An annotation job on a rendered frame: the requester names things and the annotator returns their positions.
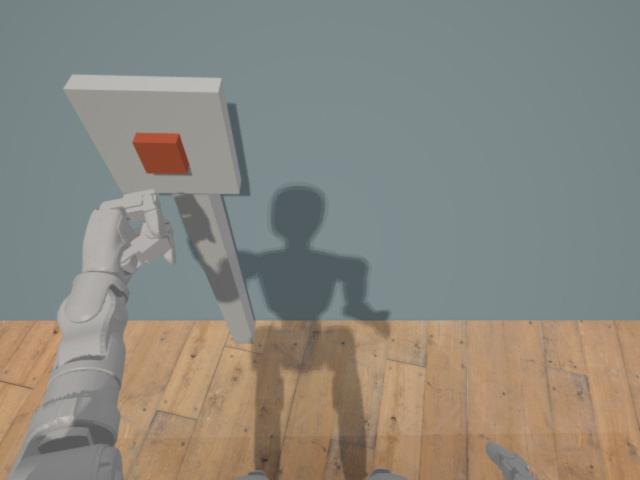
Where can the left robot forearm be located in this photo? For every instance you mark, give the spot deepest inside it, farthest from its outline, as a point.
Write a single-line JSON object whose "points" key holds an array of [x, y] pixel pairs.
{"points": [[80, 404]]}

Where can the robot right shin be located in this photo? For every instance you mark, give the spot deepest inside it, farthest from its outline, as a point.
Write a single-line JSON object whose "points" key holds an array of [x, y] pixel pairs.
{"points": [[379, 470]]}

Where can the robot right hand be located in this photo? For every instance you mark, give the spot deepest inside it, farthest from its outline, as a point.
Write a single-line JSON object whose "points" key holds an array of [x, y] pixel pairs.
{"points": [[512, 465]]}

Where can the left robot upper arm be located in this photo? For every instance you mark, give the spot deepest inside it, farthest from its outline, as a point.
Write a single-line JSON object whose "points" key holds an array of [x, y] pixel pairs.
{"points": [[94, 462]]}

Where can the robot left hand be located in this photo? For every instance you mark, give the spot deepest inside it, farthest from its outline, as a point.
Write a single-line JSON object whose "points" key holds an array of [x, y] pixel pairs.
{"points": [[111, 245]]}

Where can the panel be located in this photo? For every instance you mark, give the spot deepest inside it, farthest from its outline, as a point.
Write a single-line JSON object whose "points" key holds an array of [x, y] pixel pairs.
{"points": [[114, 108]]}

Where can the button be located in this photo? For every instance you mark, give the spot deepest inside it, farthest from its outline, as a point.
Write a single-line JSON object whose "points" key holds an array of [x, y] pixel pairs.
{"points": [[161, 153]]}

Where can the robot left shin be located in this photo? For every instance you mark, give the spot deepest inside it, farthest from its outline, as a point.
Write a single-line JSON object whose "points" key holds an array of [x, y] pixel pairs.
{"points": [[257, 473]]}

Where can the robot shin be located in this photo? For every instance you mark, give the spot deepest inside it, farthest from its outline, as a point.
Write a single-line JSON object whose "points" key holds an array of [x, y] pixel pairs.
{"points": [[257, 473], [379, 470]]}

